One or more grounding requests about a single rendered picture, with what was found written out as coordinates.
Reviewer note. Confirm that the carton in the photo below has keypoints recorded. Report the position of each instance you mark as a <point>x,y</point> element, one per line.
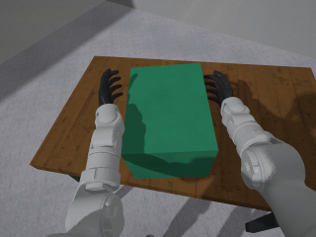
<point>168,128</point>

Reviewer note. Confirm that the right robot upper arm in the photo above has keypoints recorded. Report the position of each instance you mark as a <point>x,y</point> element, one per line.
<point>277,173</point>

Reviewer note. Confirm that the robot right forearm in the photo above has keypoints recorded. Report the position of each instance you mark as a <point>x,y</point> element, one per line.
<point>243,129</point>

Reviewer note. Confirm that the table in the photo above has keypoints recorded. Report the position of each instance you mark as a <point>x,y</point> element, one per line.
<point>281,99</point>

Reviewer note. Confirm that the left robot upper arm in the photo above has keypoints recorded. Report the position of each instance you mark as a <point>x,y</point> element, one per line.
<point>96,215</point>

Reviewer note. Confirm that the robot right hand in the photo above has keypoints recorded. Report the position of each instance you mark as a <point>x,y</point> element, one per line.
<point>223,87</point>

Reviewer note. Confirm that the robot left forearm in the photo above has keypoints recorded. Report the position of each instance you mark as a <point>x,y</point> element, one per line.
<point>102,169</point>

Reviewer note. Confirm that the robot left hand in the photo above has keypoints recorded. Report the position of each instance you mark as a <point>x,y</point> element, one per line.
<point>105,91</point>

